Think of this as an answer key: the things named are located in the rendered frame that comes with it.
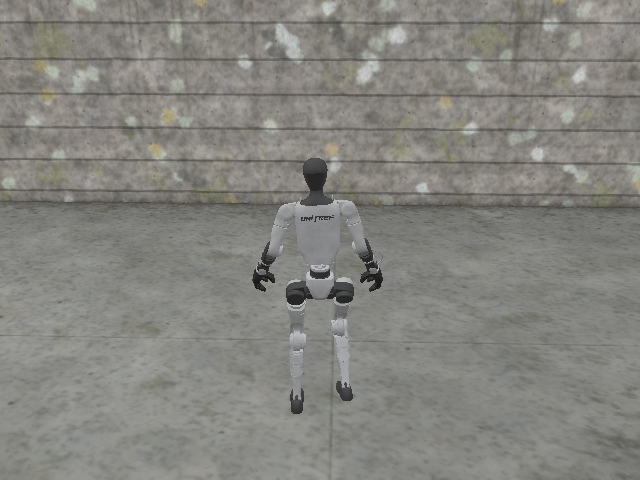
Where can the right robot forearm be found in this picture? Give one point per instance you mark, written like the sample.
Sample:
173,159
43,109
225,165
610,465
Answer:
369,259

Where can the left robot upper arm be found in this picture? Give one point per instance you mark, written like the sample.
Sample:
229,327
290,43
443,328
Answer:
285,212

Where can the right robot hand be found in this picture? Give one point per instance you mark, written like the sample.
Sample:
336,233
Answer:
370,277

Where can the robot head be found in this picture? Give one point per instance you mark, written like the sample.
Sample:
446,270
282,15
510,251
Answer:
315,174

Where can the humanoid robot torso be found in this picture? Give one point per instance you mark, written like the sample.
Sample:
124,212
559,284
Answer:
318,237

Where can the left robot forearm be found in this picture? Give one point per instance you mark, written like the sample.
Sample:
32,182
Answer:
265,262

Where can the right robot upper arm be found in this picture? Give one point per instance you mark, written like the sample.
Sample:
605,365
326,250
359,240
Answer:
349,210

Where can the left robot hand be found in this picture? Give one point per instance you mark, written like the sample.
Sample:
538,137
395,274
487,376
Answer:
257,278

